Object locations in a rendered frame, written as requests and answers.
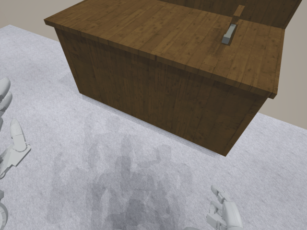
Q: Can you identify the robot left hand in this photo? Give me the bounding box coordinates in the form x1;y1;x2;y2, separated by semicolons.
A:
0;77;31;179

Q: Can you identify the robot right hand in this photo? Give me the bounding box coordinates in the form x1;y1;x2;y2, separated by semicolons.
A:
207;185;244;230

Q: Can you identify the counter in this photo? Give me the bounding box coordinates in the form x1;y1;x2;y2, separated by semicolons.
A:
44;0;302;157

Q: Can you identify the tap lever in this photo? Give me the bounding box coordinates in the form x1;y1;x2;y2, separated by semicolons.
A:
222;24;236;44

